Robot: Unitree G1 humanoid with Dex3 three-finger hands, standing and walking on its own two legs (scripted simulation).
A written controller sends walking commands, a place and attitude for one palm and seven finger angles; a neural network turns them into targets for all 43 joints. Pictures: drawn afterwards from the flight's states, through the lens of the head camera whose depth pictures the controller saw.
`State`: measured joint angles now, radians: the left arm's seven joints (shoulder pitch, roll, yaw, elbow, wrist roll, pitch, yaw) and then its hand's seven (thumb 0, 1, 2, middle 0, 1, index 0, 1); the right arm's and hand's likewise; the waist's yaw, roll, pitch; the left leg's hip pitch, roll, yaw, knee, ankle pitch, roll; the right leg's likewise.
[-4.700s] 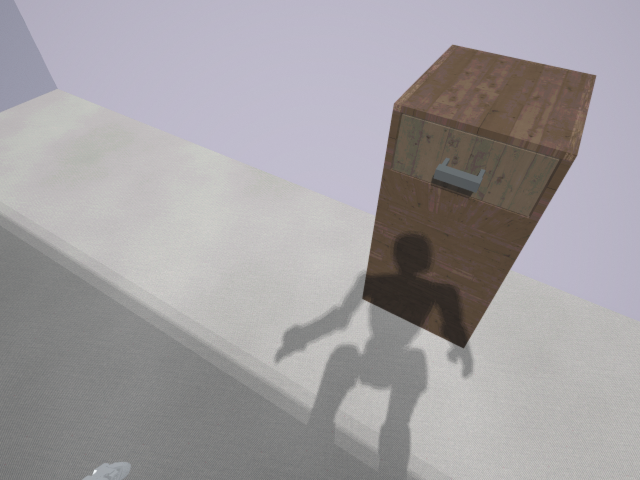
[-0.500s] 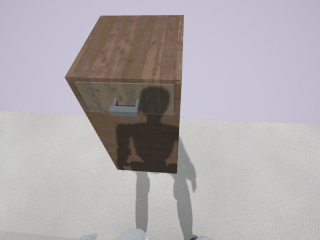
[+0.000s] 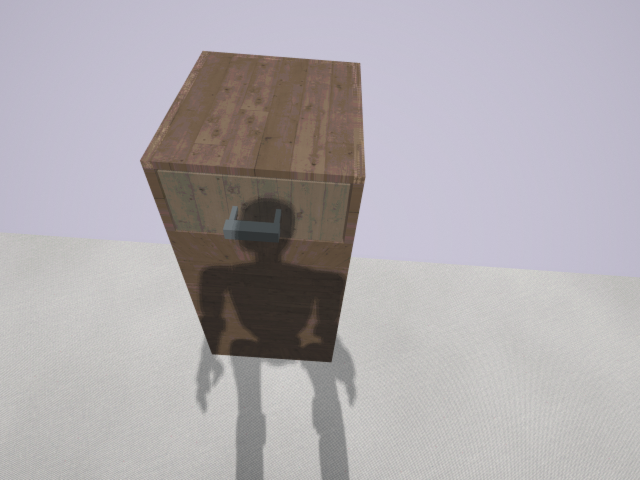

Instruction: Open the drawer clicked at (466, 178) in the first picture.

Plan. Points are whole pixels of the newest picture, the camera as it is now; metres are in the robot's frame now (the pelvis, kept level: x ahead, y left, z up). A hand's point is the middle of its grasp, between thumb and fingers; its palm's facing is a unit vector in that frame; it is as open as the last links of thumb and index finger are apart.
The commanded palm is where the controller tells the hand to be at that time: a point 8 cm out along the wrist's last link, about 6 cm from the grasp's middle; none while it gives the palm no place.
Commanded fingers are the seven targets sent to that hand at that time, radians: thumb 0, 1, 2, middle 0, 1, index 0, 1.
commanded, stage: come to a stop and stand still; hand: left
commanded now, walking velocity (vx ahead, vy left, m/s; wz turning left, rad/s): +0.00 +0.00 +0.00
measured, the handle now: (254, 221) +0.57 +0.15 -0.07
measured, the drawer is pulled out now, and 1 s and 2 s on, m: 0.00 0.00 0.00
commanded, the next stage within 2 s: look again from close up in 0.54 s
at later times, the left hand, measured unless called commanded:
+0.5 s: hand out of the picture -0.01 +0.11 -0.18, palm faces +0.08 -0.98 -0.20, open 7.3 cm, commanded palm none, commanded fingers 0.00 0.90 0.90 -0.20 -0.30 -0.20 -0.30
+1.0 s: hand out of the picture -0.01 +0.17 -0.19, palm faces +0.04 -0.98 -0.19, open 7.4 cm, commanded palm none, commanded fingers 0.00 0.90 0.90 -0.20 -0.30 -0.20 -0.30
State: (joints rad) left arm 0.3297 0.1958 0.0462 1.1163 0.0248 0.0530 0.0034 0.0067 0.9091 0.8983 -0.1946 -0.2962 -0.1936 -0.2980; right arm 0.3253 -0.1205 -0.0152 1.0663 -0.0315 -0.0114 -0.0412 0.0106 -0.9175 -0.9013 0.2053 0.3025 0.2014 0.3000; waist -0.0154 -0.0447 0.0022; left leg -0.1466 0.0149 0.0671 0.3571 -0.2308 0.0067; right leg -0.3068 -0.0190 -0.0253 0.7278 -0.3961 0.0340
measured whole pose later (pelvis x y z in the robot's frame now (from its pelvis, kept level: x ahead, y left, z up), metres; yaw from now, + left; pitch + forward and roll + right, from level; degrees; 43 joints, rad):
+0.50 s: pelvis +0.01 -0.05 +0.00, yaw +1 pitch -1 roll +0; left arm 0.29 0.12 0.00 1.16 0.01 -0.01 0.04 0.01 0.93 0.90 -0.20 -0.30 -0.20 -0.30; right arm 0.28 -0.13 0.00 1.16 -0.02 0.01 -0.05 0.02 -0.92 -0.90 0.20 0.30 0.20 0.30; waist 0.00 0.03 0.02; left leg -0.12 0.09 0.03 0.41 -0.26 -0.07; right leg -0.11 0.05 -0.09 0.41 -0.29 -0.08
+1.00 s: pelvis -0.01 +0.00 -0.01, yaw +0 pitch -1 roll +0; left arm 0.31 0.15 -0.01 1.09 0.02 -0.01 0.04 0.00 0.91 0.90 -0.20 -0.30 -0.20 -0.30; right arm 0.33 -0.14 0.02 1.07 -0.02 -0.01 -0.03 0.02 -0.93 -0.90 0.20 0.30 0.20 0.30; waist 0.01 0.00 -0.01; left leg -0.19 0.00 0.08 0.52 -0.32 0.04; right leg -0.19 -0.01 -0.06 0.51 -0.30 -0.01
